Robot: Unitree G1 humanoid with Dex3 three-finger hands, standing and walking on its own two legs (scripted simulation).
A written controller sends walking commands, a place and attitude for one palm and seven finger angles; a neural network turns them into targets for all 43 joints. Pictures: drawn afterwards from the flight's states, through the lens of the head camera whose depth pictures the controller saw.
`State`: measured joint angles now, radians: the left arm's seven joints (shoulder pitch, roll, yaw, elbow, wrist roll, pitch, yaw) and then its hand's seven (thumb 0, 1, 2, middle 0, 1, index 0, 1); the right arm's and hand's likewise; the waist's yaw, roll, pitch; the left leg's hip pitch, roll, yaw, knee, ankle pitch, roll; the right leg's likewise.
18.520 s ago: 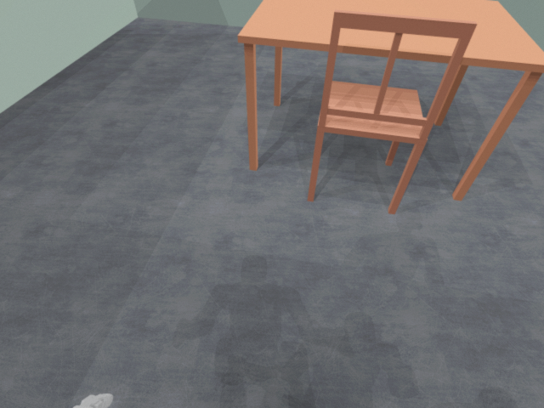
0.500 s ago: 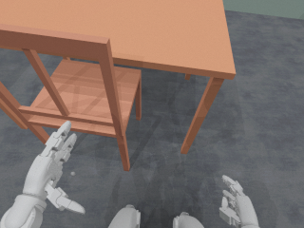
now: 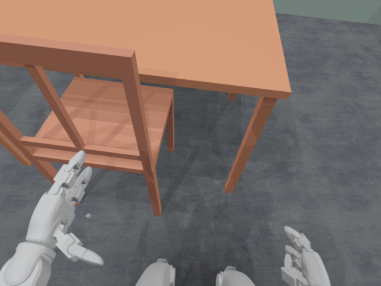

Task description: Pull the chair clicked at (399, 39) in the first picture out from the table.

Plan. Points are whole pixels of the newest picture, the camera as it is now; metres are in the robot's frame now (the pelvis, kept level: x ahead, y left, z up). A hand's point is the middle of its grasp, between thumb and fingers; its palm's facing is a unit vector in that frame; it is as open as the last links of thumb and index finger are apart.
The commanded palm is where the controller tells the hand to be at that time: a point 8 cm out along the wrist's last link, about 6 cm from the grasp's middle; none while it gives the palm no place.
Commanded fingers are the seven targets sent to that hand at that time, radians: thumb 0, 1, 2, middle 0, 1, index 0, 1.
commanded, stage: raise the hand toward the chair's back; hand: left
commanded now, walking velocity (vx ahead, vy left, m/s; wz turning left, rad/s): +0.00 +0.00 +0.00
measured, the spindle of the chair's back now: (60, 112) +0.50 +0.37 +0.01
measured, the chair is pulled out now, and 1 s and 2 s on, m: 0.00 0.00 0.00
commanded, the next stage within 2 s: aim the fingers beside a spindle in 0.06 s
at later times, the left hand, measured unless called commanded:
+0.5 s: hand (106, 204) +0.26 +0.18 +0.04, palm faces -0.11 -0.99 -0.03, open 16.9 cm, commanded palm +0.25 +0.24 +0.04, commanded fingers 0.00 -0.50 0.30 -0.06 -0.08 -0.06 -0.08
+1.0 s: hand (119, 190) +0.30 +0.17 +0.01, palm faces -0.10 -0.99 -0.03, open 16.9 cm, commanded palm +0.29 +0.23 +0.02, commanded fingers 0.00 -0.50 0.30 -0.06 -0.08 -0.06 -0.08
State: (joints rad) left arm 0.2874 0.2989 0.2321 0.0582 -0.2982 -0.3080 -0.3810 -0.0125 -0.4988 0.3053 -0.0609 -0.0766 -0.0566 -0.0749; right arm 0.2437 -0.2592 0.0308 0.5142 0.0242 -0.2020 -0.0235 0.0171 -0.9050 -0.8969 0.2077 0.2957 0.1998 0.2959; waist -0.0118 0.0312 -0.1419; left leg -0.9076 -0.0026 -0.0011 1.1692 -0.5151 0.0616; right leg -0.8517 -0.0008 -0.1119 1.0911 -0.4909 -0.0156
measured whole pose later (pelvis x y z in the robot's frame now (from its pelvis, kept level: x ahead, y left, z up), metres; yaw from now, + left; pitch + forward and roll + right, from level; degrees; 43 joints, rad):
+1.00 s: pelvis +0.00 -0.02 -0.02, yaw -1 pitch +19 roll -3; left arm 0.02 0.28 0.21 0.26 -0.25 -0.34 -0.34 -0.01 -0.50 0.31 -0.06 -0.08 -0.06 -0.08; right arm 0.22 -0.26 0.03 0.54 0.01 -0.18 -0.03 0.02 -0.91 -0.90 0.21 0.30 0.20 0.30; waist -0.03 0.02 -0.16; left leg -1.05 0.01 0.00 1.25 -0.54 0.04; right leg -1.01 0.01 -0.11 1.19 -0.53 -0.04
